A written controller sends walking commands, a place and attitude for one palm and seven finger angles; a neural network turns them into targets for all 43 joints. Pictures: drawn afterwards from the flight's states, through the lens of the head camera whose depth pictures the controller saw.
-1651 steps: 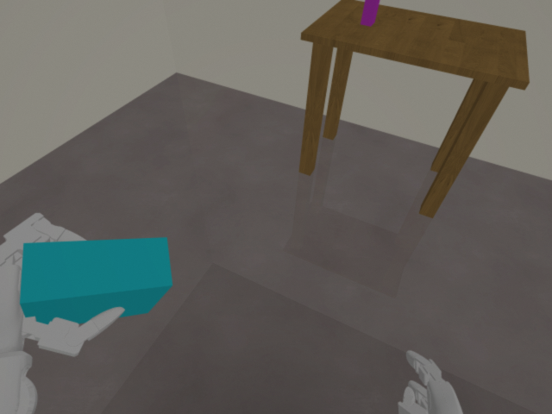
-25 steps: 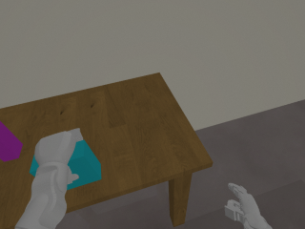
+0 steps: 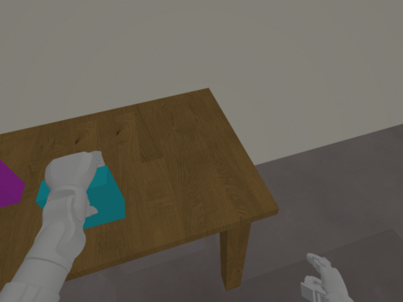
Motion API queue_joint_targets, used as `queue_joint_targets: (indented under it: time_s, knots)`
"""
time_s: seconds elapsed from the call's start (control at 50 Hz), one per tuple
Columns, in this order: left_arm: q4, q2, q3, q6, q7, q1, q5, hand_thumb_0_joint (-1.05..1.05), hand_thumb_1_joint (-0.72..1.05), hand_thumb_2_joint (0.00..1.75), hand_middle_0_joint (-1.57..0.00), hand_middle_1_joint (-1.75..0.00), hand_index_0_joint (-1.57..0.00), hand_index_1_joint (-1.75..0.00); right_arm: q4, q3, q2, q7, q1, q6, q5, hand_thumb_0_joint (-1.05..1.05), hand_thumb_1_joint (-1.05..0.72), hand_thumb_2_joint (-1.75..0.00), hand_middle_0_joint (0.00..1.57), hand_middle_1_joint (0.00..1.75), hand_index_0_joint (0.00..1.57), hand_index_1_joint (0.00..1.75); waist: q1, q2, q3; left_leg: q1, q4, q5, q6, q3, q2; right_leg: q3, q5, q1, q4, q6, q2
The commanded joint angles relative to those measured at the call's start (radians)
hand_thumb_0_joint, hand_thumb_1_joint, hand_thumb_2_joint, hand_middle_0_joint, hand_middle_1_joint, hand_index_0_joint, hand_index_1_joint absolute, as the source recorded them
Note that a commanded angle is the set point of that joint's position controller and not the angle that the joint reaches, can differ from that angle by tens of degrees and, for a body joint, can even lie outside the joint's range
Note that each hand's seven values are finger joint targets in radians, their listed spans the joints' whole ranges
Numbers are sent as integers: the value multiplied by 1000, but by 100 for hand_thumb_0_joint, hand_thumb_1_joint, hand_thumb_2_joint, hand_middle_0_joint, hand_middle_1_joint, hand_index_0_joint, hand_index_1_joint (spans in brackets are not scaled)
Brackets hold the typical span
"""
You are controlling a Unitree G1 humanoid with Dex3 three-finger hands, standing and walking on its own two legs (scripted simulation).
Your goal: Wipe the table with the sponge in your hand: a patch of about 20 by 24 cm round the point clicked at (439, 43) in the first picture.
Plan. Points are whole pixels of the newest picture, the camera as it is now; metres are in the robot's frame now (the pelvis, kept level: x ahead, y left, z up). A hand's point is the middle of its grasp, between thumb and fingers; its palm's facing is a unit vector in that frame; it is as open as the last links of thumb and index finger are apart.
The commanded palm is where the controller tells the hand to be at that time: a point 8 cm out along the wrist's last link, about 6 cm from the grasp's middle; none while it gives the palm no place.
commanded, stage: wipe forward along the first lane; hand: left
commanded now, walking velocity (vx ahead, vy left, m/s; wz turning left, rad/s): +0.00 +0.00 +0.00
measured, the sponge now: (89, 206) +0.29 +0.30 +0.02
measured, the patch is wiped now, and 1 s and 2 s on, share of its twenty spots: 0.10 0.45 0.55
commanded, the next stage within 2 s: slide across to the middle lane in 1.16 s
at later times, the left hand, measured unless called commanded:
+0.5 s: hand (87, 168) +0.35 +0.31 +0.07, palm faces -0.07 -0.03 -1.00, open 9.8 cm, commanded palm +0.33 +0.32 +0.11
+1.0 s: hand (89, 148) +0.41 +0.33 +0.07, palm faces -0.10 -0.01 -0.99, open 9.8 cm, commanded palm +0.39 +0.33 +0.11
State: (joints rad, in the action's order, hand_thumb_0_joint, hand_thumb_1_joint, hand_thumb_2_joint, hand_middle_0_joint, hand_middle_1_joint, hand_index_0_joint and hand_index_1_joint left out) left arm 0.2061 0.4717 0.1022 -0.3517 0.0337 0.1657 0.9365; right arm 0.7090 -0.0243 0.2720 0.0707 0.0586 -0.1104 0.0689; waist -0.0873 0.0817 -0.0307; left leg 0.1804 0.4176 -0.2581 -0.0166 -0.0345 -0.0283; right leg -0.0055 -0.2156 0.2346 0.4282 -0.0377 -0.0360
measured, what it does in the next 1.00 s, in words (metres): stands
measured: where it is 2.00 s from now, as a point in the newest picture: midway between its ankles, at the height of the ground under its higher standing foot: outside the picture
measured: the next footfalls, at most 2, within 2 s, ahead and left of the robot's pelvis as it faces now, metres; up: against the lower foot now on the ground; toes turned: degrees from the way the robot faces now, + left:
none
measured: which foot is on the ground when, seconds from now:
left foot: down 0.00-1.00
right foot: down 0.00-1.00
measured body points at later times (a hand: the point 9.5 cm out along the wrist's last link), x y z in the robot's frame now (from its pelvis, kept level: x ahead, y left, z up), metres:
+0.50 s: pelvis -0.01 +0.00 +0.00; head +0.01 -0.02 +0.44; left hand +0.35 +0.31 +0.13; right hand +0.15 -0.25 -0.13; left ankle -0.03 +0.11 -0.74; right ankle +0.00 -0.10 -0.74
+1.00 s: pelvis +0.01 +0.01 -0.01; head +0.05 +0.00 +0.44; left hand +0.41 +0.33 +0.12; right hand +0.11 -0.25 -0.14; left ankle -0.03 +0.11 -0.74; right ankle +0.00 -0.10 -0.74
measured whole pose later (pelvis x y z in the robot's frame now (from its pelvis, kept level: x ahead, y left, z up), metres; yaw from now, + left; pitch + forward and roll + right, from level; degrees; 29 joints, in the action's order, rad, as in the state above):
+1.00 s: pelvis +0.01 +0.01 -0.01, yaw +0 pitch +10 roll -1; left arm 0.85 0.57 0.02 -0.08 0.08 0.64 1.00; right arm 0.74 0.01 0.28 0.05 0.22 -0.15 0.08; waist -0.01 0.05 -0.09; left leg 0.38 0.51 -0.29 -0.03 -0.04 -0.03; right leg 0.00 -0.22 0.41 0.47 -0.02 -0.03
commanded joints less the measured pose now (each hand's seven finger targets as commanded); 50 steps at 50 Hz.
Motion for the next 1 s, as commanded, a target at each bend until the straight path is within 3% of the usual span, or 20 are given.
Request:
queue_joint_targets:
  time_s: [0.0,0.06,0.08,0.16,0.18,0.26,0.28,0.36,0.42,0.56,0.6,0.66,0.74,0.76,0.78,0.82,0.86,0.9,0.96,0.98]
  knots:
    - [-11,190,-89,31,21,235,19,0,10,130,-120,-160,-120,-160,-152,45,124,6,-124,52,-4,0,-90,-90,20,30,20,30,23,-132,-179,55,-24,173,-33,-1,-25,-67,181,-128,-43,-30,14]
    - [25,220,-126,50,26,217,21,0,10,130,-120,-160,-120,-160,-159,46,130,1,-123,53,-3,0,-90,-90,20,30,20,30,12,-116,-183,72,-20,174,-31,-11,-25,-90,194,-122,-38,-39,9]
    - [40,168,-72,55,24,253,20,0,10,130,-120,-160,-120,-160,-155,46,126,1,-104,51,-1,0,-90,-90,20,30,20,30,32,-122,-180,83,-17,163,-32,-1,-24,-64,182,-113,-33,-30,15]
    - [96,225,-126,78,38,289,24,0,10,130,-120,-160,-120,-160,-153,53,135,3,-94,52,1,0,-90,-90,20,30,20,30,23,-137,-166,101,-12,132,-35,-8,-22,-83,149,-80,-39,-34,10]
    - [106,197,-96,85,41,309,26,0,10,130,-120,-160,-120,-160,-148,56,134,4,-71,53,0,0,-90,-90,20,30,20,30,38,-152,-177,104,-5,135,-36,5,-22,-63,159,-88,-31,-26,17]
    - [196,269,-129,99,46,417,39,0,10,130,-120,-160,-120,-160,-134,50,143,11,-62,50,6,0,-90,-90,20,30,20,30,44,-159,-139,138,-14,70,-39,-2,-22,-75,73,-43,-48,-28,13]
    - [209,244,-95,105,46,452,45,0,10,130,-120,-160,-120,-160,-127,54,143,11,-42,50,5,0,-90,-90,20,30,20,30,61,-153,-151,133,-5,76,-40,7,-22,-54,78,-40,-39,-22,18]
    - [262,296,-133,120,49,481,52,0,10,130,-120,-160,-120,-160,-133,53,145,12,-36,45,8,0,-90,-90,20,30,20,30,45,-103,-192,142,-6,73,-36,0,-23,-66,71,-47,-39,-30,17]
    - [307,279,-99,136,49,526,60,0,10,130,-120,-160,-120,-160,-126,55,144,13,-6,39,8,0,-90,-90,20,30,20,30,63,-102,-204,150,5,76,-38,13,-22,-48,89,-48,-32,-23,23]
    - [415,367,-156,185,53,612,78,0,10,130,-120,-160,-120,-160,-119,57,155,12,30,31,8,0,-90,-90,20,30,20,30,62,-100,-220,181,10,78,-39,5,-17,-54,92,-34,-28,-29,22]
    - [429,313,-107,198,58,638,79,0,10,130,-120,-160,-120,-160,-117,61,150,8,53,28,9,0,-90,-90,20,30,20,30,79,-100,-228,168,20,94,-41,12,-15,-37,116,-25,-18,-24,24]
    - [472,354,-140,211,64,674,87,0,10,130,-120,-160,-120,-160,-108,63,157,6,64,24,10,0,-90,-90,20,30,20,30,74,-105,-241,179,19,101,-39,3,-11,-41,115,-13,-18,-30,21]
    - [505,323,-105,225,75,707,91,0,10,130,-120,-160,-120,-160,-98,69,159,0,93,16,9,0,-90,-90,20,30,20,30,90,-96,-263,167,36,138,-38,10,-9,-28,165,-12,-4,-27,24]
    - [511,375,-157,230,77,702,87,0,10,130,-120,-160,-120,-160,-97,70,162,1,92,14,10,0,-90,-90,20,30,20,30,72,-95,-286,174,30,154,-36,2,-8,-35,176,-30,-2,-33,22]
    - [526,335,-108,232,78,736,90,0,10,130,-120,-160,-120,-160,-93,69,160,0,102,11,10,0,-90,-90,20,30,20,30,98,-106,-265,172,38,155,-37,8,-6,-27,182,-13,0,-26,26]
    - [540,319,-97,236,81,746,90,0,10,130,-120,-160,-120,-160,-87,73,161,-4,114,9,9,0,-90,-90,20,30,20,30,100,-108,-264,169,40,160,-37,9,-4,-22,188,-3,1,-26,24]
    - [551,383,-157,241,85,728,93,0,10,130,-120,-160,-120,-160,-86,74,168,-4,113,5,8,0,-90,-90,20,30,20,30,77,-93,-301,171,37,203,-33,2,-4,-29,224,-28,6,-35,22]
    - [561,328,-110,245,87,735,94,0,10,130,-120,-160,-120,-160,-83,77,163,-9,131,0,8,0,-90,-90,20,30,20,30,95,-100,-300,159,48,219,-34,9,-2,-18,244,-21,14,-29,22]
    - [579,372,-149,249,91,746,103,0,10,130,-120,-160,-120,-160,-78,79,169,-13,132,-6,7,0,-90,-90,20,30,20,30,84,-93,-302,161,49,257,-29,-2,1,-21,268,-14,17,-38,19]
    - [582,333,-105,251,91,768,107,0,10,130,-120,-160,-120,-160,-76,80,166,-16,146,-9,6,0,-90,-90,20,30,20,30,101,-93,-298,155,58,262,-27,1,1,-13,272,-3,24,-34,20]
